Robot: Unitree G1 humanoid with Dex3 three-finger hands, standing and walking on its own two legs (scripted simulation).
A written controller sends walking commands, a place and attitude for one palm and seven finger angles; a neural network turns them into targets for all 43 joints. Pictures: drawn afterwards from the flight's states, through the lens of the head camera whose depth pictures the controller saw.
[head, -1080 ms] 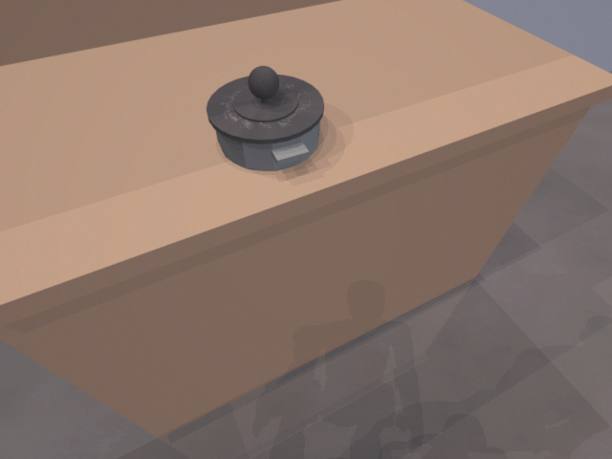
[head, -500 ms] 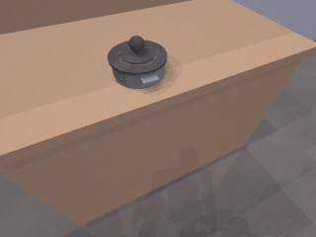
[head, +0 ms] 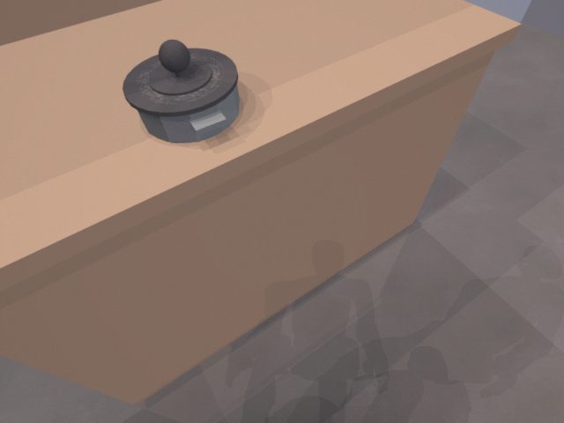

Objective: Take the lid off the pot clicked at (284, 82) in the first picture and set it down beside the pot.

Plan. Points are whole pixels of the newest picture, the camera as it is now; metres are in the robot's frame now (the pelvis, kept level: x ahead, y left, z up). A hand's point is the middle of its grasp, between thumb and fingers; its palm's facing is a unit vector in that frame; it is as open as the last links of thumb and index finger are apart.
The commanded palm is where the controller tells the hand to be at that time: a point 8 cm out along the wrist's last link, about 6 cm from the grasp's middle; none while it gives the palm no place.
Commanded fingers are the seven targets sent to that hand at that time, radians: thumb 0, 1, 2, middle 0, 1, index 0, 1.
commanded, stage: walk to a spot facing it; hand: left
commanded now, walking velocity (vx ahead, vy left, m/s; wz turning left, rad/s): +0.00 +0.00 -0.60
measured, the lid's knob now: (174, 56) +0.60 +0.21 +0.19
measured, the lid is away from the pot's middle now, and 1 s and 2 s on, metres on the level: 0.00 0.00 0.00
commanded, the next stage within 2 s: none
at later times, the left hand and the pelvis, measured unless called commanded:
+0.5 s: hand out of the picture +0.11 +0.20 -0.14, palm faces -0.18 -0.95 -0.26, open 7.4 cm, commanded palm none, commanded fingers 0.00 0.90 0.90 -0.20 -0.30 -0.20 -0.30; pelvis +0.01 +0.01 +0.02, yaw -17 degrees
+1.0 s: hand (253, 355) +0.24 +0.08 -0.14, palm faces -0.60 -0.76 -0.25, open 7.4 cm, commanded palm none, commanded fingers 0.00 0.90 0.90 -0.20 -0.30 -0.20 -0.30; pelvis +0.00 -0.01 +0.00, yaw -35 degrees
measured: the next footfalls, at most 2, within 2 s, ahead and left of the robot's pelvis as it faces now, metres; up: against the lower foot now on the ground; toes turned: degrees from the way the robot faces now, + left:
left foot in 0.56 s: +0.08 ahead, +0.12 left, +0.00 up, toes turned -24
right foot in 0.96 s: -0.03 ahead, -0.14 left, +0.00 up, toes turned -36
